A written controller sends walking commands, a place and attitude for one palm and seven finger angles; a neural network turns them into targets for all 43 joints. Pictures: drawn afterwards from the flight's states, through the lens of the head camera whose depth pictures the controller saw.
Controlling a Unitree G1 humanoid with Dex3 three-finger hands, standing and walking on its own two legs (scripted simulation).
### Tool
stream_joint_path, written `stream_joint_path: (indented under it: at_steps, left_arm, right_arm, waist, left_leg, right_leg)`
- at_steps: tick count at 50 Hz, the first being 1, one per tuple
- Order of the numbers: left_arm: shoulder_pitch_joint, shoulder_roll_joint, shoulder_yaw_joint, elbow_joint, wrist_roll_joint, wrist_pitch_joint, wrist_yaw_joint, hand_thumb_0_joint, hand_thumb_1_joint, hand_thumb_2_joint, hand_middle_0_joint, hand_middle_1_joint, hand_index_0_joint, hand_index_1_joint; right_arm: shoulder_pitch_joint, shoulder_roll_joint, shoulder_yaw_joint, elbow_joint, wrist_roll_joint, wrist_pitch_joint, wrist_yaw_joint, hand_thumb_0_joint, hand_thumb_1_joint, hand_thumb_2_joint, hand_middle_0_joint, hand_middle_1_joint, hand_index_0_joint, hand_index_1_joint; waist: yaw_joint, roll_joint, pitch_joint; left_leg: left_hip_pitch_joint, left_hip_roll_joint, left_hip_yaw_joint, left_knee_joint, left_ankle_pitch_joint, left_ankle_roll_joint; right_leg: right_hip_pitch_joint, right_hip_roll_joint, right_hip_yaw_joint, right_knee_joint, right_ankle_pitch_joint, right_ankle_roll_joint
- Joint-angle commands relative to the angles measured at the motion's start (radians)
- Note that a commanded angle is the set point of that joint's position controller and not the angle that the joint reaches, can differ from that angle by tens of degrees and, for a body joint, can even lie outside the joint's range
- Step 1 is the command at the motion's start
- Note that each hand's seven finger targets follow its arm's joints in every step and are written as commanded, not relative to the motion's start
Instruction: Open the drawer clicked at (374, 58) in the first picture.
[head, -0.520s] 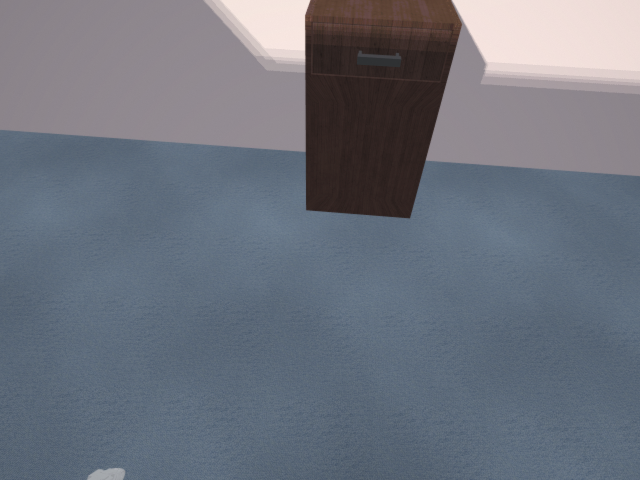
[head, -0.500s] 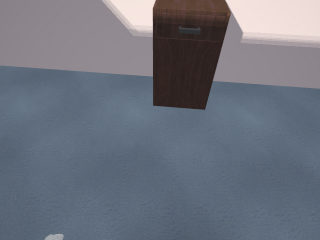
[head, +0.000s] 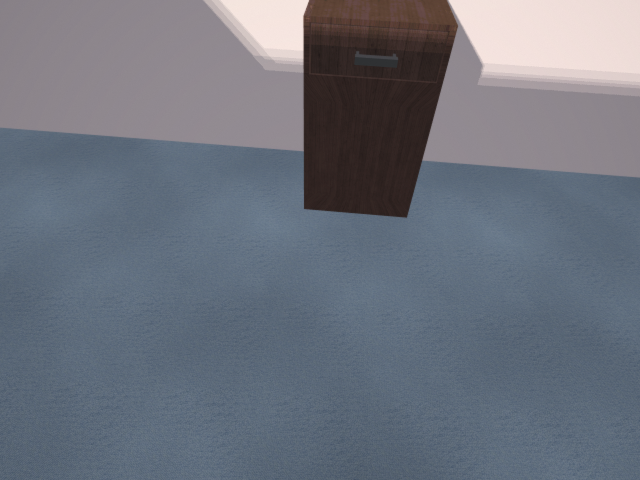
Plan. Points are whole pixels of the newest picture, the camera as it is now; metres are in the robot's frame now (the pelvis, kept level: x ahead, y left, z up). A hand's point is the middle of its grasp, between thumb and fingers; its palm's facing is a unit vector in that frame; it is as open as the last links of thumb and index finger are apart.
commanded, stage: stand and wait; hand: left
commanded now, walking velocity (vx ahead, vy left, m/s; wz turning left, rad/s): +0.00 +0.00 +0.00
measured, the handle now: (375, 58) +1.36 -0.11 -0.04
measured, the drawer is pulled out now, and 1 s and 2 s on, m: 0.00 0.00 0.00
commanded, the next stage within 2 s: look at it before walking up in 0.30 s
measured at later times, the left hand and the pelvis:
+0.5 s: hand out of the picture +0.07 +0.24 -0.15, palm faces -0.03 -0.94 -0.33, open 7.4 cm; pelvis +0.00 -0.01 +0.00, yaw +0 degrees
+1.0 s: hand out of the picture +0.08 +0.23 -0.15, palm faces -0.03 -0.94 -0.33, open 7.4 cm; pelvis +0.00 -0.01 +0.00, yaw +0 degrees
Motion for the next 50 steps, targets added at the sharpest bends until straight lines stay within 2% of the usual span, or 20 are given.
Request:
stream_joint_path:
  at_steps: [1, 9, 13, 21, 25, 28, 37, 50]
  left_arm:
    - [-0.059, 0.206, 0.038, -0.061, 0.0, -0.029, 0.013, 0.0, 0.9, 0.9, -0.2, -0.3, -0.2, -0.3]
    - [-0.058, 0.21, 0.037, -0.047, 0.001, -0.029, 0.013, 0.0, 0.9, 0.9, -0.2, -0.3, -0.2, -0.3]
    - [-0.057, 0.208, 0.036, -0.043, 0.001, -0.028, 0.013, 0.0, 0.9, 0.9, -0.2, -0.3, -0.2, -0.3]
    - [-0.061, 0.208, 0.037, -0.044, 0.002, -0.029, 0.012, 0.0, 0.9, 0.9, -0.2, -0.3, -0.2, -0.3]
    - [-0.062, 0.208, 0.038, -0.046, 0.001, -0.032, 0.013, 0.0, 0.9, 0.9, -0.2, -0.3, -0.2, -0.3]
    - [-0.066, 0.207, 0.038, -0.045, 0.002, -0.031, 0.013, 0.0, 0.9, 0.9, -0.2, -0.3, -0.2, -0.3]
    - [-0.061, 0.21, 0.038, -0.043, 0.001, -0.034, 0.014, 0.0, 0.9, 0.9, -0.2, -0.3, -0.2, -0.3]
    - [-0.06, 0.21, 0.039, -0.04, 0.001, -0.033, 0.013, 0.0, 0.9, 0.9, -0.2, -0.3, -0.2, -0.3]
  right_arm:
    - [-0.063, -0.208, -0.043, -0.061, 0.004, -0.025, -0.008, 0.0, -0.9, -0.9, 0.2, 0.3, 0.2, 0.3]
    - [-0.048, -0.212, -0.041, -0.041, 0.005, -0.023, -0.007, 0.0, -0.9, -0.9, 0.2, 0.3, 0.2, 0.3]
    - [-0.047, -0.215, -0.04, -0.035, 0.004, -0.026, -0.007, 0.0, -0.9, -0.9, 0.2, 0.3, 0.2, 0.3]
    - [-0.045, -0.21, -0.04, -0.032, 0.005, -0.024, -0.006, 0.0, -0.9, -0.9, 0.2, 0.3, 0.2, 0.3]
    - [-0.046, -0.211, -0.039, -0.034, 0.005, -0.027, -0.007, 0.0, -0.9, -0.9, 0.2, 0.3, 0.2, 0.3]
    - [-0.051, -0.209, -0.038, -0.032, 0.005, -0.026, -0.008, 0.0, -0.9, -0.9, 0.2, 0.3, 0.2, 0.3]
    - [-0.055, -0.209, -0.037, -0.034, 0.006, -0.026, -0.009, 0.0, -0.9, -0.9, 0.2, 0.3, 0.2, 0.3]
    - [-0.057, -0.211, -0.035, -0.033, 0.007, -0.025, -0.011, 0.0, -0.9, -0.9, 0.2, 0.3, 0.2, 0.3]
  waist:
    - [0.002, 0.021, -0.047]
    - [0.001, 0.001, -0.039]
    - [0.004, 0.019, -0.04]
    - [0.002, -0.003, -0.033]
    - [0.002, 0.0, -0.057]
    - [0.002, 0.005, -0.044]
    - [0.002, 0.006, -0.065]
    - [0.004, 0.003, -0.055]
  left_leg:
    - [-0.012, 0.117, -0.105, -0.096, 0.09, 0.028]
    - [-0.012, 0.12, -0.11, -0.108, 0.071, 0.025]
    - [-0.009, 0.122, -0.11, -0.116, 0.071, 0.025]
    - [-0.01, 0.12, -0.107, -0.116, 0.066, 0.023]
    - [0.012, 0.124, -0.101, -0.106, 0.119, 0.022]
    - [0.006, 0.125, -0.1, -0.113, 0.112, 0.019]
    - [0.031, 0.127, -0.094, -0.105, 0.163, 0.018]
    - [0.042, 0.13, -0.092, -0.115, 0.172, 0.016]
  right_leg:
    - [0.007, -0.102, 0.087, -0.086, 0.06, -0.047]
    - [-0.003, -0.1, 0.094, -0.099, 0.033, -0.048]
    - [-0.003, -0.098, 0.093, -0.098, 0.038, -0.045]
    - [-0.011, -0.1, 0.1, -0.109, 0.025, -0.046]
    - [0.004, -0.103, 0.096, -0.1, 0.087, -0.047]
    - [0.001, -0.1, 0.096, -0.102, 0.086, -0.046]
    - [0.024, -0.105, 0.097, -0.101, 0.154, -0.049]
    - [0.029, -0.103, 0.092, -0.11, 0.166, -0.047]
